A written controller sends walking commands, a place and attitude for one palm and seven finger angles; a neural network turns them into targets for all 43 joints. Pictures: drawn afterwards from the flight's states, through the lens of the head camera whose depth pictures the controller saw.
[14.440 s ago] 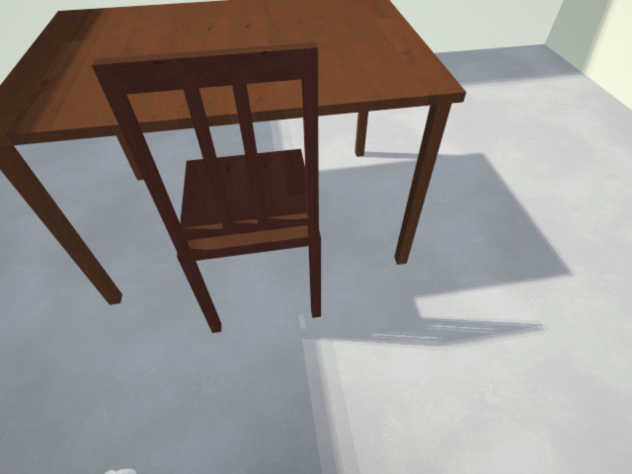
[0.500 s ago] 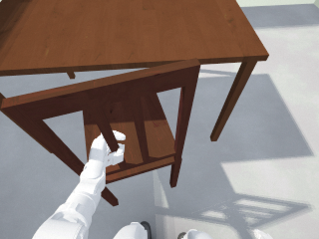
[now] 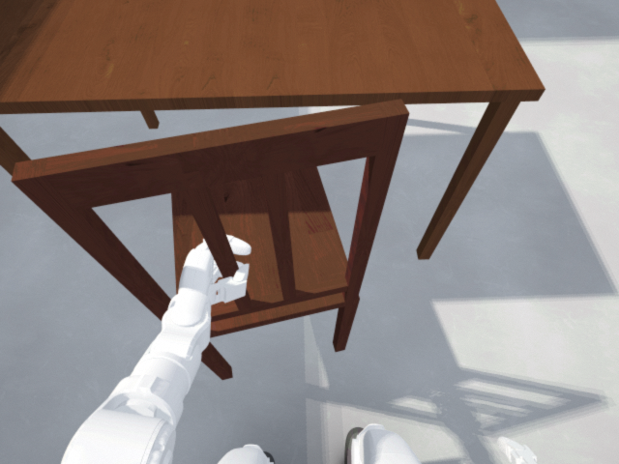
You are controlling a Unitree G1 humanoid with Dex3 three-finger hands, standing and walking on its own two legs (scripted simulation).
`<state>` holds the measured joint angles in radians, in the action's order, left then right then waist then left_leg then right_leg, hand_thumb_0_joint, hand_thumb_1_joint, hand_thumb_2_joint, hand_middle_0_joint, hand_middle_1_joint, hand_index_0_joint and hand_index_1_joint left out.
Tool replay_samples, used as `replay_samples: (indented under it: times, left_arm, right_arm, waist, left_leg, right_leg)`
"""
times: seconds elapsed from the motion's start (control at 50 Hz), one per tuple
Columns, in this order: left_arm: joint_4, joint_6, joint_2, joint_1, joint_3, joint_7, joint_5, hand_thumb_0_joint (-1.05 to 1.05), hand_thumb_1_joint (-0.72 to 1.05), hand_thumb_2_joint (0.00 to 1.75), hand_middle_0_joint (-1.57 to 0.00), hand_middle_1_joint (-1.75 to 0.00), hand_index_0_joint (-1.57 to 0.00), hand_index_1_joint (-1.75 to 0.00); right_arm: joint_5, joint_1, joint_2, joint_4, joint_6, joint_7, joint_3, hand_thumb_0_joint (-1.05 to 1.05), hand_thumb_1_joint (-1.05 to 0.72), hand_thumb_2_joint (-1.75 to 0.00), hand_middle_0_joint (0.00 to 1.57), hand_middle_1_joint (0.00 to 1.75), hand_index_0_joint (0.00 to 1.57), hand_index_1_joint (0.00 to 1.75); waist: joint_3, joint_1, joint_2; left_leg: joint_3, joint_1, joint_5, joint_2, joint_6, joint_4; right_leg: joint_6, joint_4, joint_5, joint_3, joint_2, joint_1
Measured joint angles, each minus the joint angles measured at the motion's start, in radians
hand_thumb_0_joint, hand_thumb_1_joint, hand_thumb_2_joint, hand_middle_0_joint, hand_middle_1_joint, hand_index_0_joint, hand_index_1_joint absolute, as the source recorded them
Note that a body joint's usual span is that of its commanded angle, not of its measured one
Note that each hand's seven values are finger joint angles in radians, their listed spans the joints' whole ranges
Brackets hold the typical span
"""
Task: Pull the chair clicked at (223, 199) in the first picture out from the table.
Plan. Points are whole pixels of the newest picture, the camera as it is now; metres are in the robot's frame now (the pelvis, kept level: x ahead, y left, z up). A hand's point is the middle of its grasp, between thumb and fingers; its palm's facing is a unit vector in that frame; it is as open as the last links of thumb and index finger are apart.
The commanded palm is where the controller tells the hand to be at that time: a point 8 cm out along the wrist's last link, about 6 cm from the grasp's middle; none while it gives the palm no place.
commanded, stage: step backward, pulling the chair out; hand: left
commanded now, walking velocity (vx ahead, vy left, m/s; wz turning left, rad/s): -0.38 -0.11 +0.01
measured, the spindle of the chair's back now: (225, 260) +0.39 +0.13 -0.04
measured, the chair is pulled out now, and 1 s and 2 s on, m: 0.18 0.29 0.45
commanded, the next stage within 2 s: none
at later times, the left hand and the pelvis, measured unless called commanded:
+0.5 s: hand (225, 328) +0.29 +0.12 -0.06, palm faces -0.05 -0.98 -0.22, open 5.6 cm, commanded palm +0.30 +0.17 -0.06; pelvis -0.06 +0.01 +0.00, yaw -2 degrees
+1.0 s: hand (218, 359) +0.25 +0.12 -0.06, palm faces -0.04 -0.98 -0.19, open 5.5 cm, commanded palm +0.25 +0.18 -0.06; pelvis -0.12 +0.01 +0.00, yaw -1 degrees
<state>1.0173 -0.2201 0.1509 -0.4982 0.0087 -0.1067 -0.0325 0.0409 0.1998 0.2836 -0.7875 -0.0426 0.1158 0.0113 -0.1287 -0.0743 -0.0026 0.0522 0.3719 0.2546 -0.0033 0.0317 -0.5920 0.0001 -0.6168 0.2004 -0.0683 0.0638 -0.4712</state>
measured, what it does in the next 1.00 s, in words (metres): walks backwards: left foot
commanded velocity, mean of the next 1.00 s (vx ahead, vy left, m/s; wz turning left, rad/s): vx -0.38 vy -0.05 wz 0.05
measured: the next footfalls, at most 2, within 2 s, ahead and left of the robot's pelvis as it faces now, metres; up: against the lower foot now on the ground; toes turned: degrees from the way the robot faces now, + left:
left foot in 0.92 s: -0.12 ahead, +0.11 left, +0.00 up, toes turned +1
right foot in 1.16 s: -0.06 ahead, -0.13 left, +0.00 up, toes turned -3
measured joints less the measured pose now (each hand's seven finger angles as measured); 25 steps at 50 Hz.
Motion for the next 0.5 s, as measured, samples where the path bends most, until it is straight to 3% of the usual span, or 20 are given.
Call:
replay_samples:
  times: [0.02, 0.08, 0.28, 0.38, 0.44, 0.5]
  left_arm:
    - [-0.005, 0.004, 0.003, -0.009, -0.006, 0.001, -0.001, 0.03, 0.65, 0.75, -0.25, -1.16, -0.49, -1.45]
    - [-0.027, 0.012, 0.018, -0.019, -0.014, 0.009, 0.002, 0.03, 0.65, 0.74, -0.24, -1.17, -0.49, -1.45]
    - [-0.067, -0.001, 0.054, 0.034, 0.016, 0.019, 0.01, 0.02, 0.62, 0.76, -0.28, -1.2, -0.49, -1.45]
    - [-0.027, -0.04, 0.032, 0.048, 0.03, 0.008, 0.018, 0.03, 0.61, 0.77, -0.29, -1.2, -0.49, -1.45]
    - [0.002, -0.05, 0.023, 0.044, 0.028, 0.003, 0.021, 0.03, 0.62, 0.77, -0.28, -1.2, -0.5, -1.45]
    - [0.011, -0.053, 0.02, 0.05, 0.014, 0.003, 0.019, 0.03, 0.62, 0.76, -0.27, -1.2, -0.5, -1.45]
  right_arm:
    - [0.0, -0.008, -0.002, 0.004, 0.008, 0.0, 0.005, 0.01, -0.9, -0.9, 0.2, 0.3, 0.2, 0.3]
    - [-0.007, -0.016, -0.015, 0.038, 0.027, -0.002, 0.01, 0.01, -0.9, -0.9, 0.2, 0.3, 0.2, 0.3]
    - [-0.01, -0.011, -0.089, 0.092, 0.048, -0.018, -0.01, 0.0, -0.9, -0.9, 0.2, 0.3, 0.2, 0.3]
    - [-0.008, -0.002, -0.071, 0.045, 0.025, -0.021, -0.009, 0.0, -0.9, -0.9, 0.2, 0.3, 0.2, 0.3]
    - [-0.008, 0.018, -0.049, 0.026, 0.014, -0.017, -0.01, 0.01, -0.9, -0.9, 0.2, 0.3, 0.2, 0.3]
    - [-0.004, 0.046, -0.024, 0.033, 0.012, -0.009, -0.005, 0.01, -0.9, -0.9, 0.2, 0.3, 0.2, 0.3]
  waist:
    - [-0.011, 0.008, 0.01]
    - [-0.028, 0.019, 0.022]
    - [-0.018, 0.013, 0.012]
    - [-0.006, 0.005, 0.005]
    - [0.002, 0.004, 0.014]
    - [0.015, 0.012, -0.008]
  left_leg:
    - [-0.01, 0.0, 0.002, -0.005, -0.001, 0.005]
    - [-0.029, 0.013, 0.003, -0.002, -0.006, 0.003]
    - [-0.032, 0.081, 0.02, 0.028, 0.01, -0.097]
    - [-0.026, 0.098, 0.123, 0.009, -0.005, -0.112]
    - [-0.039, 0.084, 0.055, 0.005, -0.009, -0.06]
    - [-0.045, 0.092, -0.041, 0.028, -0.013, -0.041]
  right_leg:
    - [0.014, 0.013, -0.022, 0.01, 0.004, 0.0]
    - [0.013, 0.043, -0.054, 0.027, -0.002, -0.007]
    - [-0.013, -0.016, -0.063, 0.03, -0.032, -0.064]
    - [-0.012, 0.018, -0.095, 0.028, -0.017, -0.061]
    - [-0.004, 0.048, -0.116, 0.031, -0.005, -0.053]
    - [0.006, 0.027, -0.029, 0.026, -0.02, -0.069]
